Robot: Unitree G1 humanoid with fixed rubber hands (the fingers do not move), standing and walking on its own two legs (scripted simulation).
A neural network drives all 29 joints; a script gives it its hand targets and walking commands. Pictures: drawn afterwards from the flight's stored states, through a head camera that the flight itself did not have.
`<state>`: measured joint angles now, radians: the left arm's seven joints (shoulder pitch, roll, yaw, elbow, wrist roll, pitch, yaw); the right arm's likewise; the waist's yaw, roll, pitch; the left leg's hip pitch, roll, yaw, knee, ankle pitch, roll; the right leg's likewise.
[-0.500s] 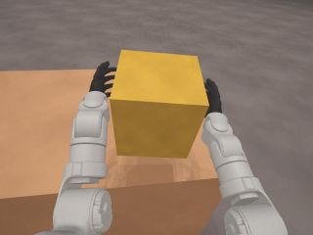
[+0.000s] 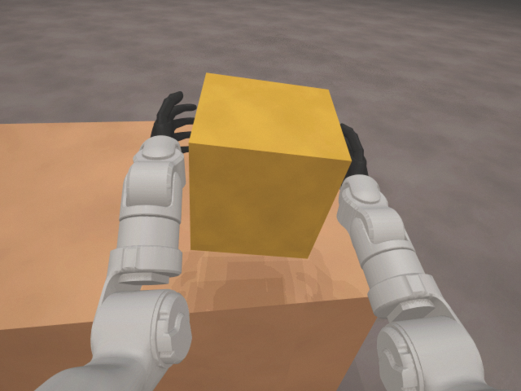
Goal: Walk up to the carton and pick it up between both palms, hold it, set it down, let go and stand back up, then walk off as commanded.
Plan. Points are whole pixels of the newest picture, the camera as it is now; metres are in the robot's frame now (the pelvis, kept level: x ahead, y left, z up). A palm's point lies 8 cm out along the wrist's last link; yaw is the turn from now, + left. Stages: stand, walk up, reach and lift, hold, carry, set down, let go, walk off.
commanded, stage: reach and lift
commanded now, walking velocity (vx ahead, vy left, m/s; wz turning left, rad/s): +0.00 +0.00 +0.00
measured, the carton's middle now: (259, 170) +0.41 +0.00 +0.18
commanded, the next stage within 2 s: hold in 0.38 s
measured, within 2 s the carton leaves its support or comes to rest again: neither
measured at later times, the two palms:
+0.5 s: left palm (160, 145) +0.40 +0.14 +0.24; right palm (352, 171) +0.38 -0.14 +0.20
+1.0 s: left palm (154, 143) +0.38 +0.14 +0.25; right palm (355, 168) +0.37 -0.14 +0.22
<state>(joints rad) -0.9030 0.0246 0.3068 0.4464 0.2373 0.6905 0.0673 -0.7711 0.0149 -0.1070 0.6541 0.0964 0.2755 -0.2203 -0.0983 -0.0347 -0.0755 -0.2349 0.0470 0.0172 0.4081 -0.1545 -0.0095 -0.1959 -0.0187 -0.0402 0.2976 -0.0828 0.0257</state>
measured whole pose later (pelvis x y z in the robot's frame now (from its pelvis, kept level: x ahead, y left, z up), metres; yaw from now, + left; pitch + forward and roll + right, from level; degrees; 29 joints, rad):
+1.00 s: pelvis -0.01 -0.01 +0.00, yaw +1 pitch -3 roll -1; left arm -0.88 0.02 0.28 0.32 0.24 0.80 0.07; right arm -0.77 0.01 -0.11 0.55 0.16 0.39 -0.22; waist -0.10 -0.03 -0.08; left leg -0.21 0.05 -0.01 0.41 -0.14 -0.01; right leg -0.16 -0.02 -0.07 0.30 -0.08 0.02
